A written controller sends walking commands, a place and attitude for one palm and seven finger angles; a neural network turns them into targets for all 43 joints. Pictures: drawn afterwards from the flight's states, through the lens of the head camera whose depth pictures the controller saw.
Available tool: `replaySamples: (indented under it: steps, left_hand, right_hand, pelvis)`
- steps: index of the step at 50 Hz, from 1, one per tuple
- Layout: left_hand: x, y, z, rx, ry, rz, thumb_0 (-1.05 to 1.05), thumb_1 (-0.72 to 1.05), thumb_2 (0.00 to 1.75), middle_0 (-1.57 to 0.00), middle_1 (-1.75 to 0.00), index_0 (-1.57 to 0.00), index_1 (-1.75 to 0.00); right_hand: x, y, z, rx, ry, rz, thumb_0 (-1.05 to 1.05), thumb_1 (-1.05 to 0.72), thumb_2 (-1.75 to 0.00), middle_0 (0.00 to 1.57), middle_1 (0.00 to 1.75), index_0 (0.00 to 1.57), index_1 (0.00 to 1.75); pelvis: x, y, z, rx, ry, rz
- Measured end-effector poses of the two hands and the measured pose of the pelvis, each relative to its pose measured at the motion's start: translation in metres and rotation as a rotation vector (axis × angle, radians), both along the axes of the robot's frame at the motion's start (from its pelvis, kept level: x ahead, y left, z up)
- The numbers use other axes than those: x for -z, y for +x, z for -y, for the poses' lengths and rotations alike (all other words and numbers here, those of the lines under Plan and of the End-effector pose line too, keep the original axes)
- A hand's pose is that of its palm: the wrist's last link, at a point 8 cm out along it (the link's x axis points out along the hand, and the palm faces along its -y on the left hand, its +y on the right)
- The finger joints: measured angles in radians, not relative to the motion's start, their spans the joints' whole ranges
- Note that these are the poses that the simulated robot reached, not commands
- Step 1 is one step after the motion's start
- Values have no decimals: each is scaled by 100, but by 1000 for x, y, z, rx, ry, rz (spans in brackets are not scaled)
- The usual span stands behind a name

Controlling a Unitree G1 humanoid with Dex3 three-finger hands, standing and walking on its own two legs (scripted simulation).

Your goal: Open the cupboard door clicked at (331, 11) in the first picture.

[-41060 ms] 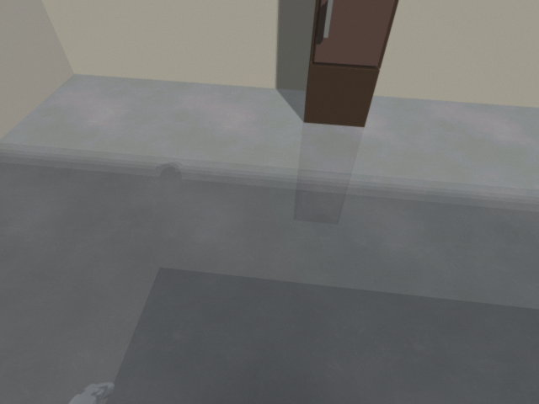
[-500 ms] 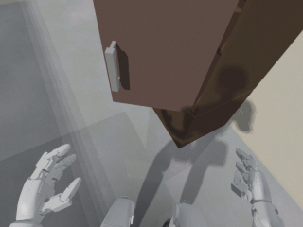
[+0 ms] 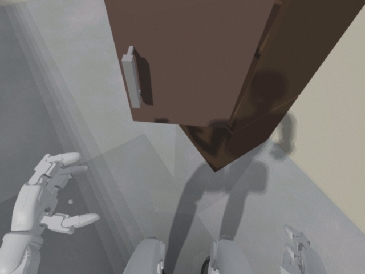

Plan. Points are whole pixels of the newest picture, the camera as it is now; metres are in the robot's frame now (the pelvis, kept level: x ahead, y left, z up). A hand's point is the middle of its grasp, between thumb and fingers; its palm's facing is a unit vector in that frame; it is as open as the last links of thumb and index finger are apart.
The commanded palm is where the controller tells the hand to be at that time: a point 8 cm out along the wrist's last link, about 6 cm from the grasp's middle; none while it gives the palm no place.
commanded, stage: raise the hand with hooked fingers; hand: left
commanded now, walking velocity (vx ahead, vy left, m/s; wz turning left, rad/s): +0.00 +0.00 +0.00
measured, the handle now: (133, 78) +0.60 +0.18 +0.01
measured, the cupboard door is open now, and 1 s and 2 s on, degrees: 54 54 54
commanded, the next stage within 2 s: move the hooked fingers beside the handle in 1.08 s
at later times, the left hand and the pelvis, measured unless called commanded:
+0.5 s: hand (56, 178) +0.29 +0.27 +0.04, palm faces -0.03 -1.00 -0.06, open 13.9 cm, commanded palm +0.27 +0.32 +0.04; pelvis +0.01 +0.01 +0.00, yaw +0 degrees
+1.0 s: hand (58, 173) +0.30 +0.27 +0.03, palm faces -0.01 -1.00 -0.06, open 14.0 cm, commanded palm +0.28 +0.32 +0.04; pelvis +0.01 +0.00 +0.00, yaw +0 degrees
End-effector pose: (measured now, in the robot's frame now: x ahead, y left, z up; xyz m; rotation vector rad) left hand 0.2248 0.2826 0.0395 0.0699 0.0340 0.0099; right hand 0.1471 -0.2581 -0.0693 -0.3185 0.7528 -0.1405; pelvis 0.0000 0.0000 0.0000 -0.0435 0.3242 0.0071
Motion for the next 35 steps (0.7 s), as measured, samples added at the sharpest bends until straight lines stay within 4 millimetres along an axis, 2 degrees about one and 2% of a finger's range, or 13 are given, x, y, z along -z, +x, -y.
replaySamples:
  steps: [4, 9, 12, 16, 20, 24, 31, 35]
  left_hand:
    - [10, 7, -2, 54, -25, -42, 0, -18, 44, -27, -100, -27, -100]
    - [-1, 13, -15, 29, -25, -10, 0, -30, 39, -29, -107, -29, -108]
    - [-7, 17, -26, -7, -14, 12, 0, -37, 36, -29, -112, -29, -112]
    - [-2, 23, -36, -9, -12, -19, 0, -43, 33, -29, -116, -29, -116]
    - [6, 31, -39, 25, -18, -62, -1, -47, 32, -30, -118, -30, -118]
    - [2, 41, -42, 36, -9, -38, -1, -48, 31, -30, -119, -30, -119]
    - [-2, 56, -57, 9, -10, -14, -1, -49, 30, -30, -120, -30, -120]
    - [1, 60, -53, 35, -23, -47, -1, -50, 30, -30, -120, -30, -120]
  right_hand:
    - [-9, 14, -2, -7, -20, 45, 1, -90, -89, 20, 30, 21, 30]
    - [-21, 30, -15, -36, -11, 86, 1, -90, -89, 20, 30, 21, 30]
    - [-21, 37, -24, -63, 3, 89, 1, -90, -89, 20, 30, 21, 30]
    - [-16, 42, -32, -87, 20, 75, 1, -90, -89, 20, 30, 21, 30]
    - [-10, 42, -34, -89, 25, 51, 1, -90, -89, 21, 31, 21, 30]
    - [-5, 38, -32, -78, 20, 20, 1, -90, -89, 21, 31, 21, 30]
    - [1, 27, -22, -49, 8, -31, 1, -90, -89, 21, 31, 21, 30]
    - [2, 22, -15, -32, 4, -42, 1, -90, -89, 21, 30, 21, 30]
  pelvis:
    - [0, 0, -3, 1, -6, 3]
    - [-4, 3, -5, -1, -15, 7]
    - [-5, 5, -7, -6, -19, 1]
    - [-4, 8, -8, -9, -23, -10]
    - [-3, 10, -9, -8, -26, -19]
    - [-3, 12, -10, -4, -28, -27]
    - [-1, 14, -8, -1, -27, -44]
    - [-1, 15, -8, 2, -27, -49]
